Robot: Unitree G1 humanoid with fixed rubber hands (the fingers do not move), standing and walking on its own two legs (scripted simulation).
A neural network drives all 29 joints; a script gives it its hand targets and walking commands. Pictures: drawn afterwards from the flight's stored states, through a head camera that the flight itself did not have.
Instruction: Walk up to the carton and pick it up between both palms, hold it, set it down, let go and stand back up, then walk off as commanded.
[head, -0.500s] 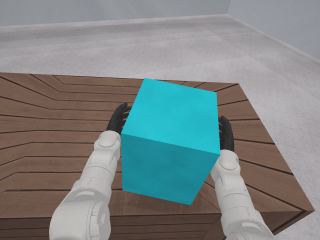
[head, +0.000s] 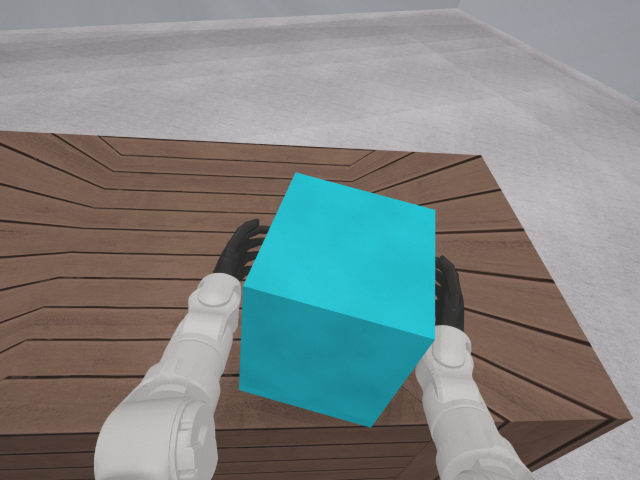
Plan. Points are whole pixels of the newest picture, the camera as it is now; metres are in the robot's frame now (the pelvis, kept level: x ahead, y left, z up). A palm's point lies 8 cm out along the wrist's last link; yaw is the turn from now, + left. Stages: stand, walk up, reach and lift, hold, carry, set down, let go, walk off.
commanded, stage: set down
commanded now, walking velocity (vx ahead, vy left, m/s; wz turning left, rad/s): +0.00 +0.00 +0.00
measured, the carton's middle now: (334, 302) +0.38 -0.04 +0.01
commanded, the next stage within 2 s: none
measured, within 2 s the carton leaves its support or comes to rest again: rests again in 0.60 s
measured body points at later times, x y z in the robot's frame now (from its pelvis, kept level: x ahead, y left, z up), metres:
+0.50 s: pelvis +0.01 +0.00 +0.00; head +0.07 +0.03 +0.44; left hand +0.43 +0.10 +0.00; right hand +0.34 -0.19 +0.01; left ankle -0.02 +0.15 -0.74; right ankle +0.01 -0.15 -0.74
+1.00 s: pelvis +0.00 +0.00 +0.00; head +0.08 +0.03 +0.44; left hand +0.42 +0.10 -0.01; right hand +0.34 -0.18 +0.00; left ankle -0.02 +0.15 -0.74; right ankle +0.01 -0.15 -0.74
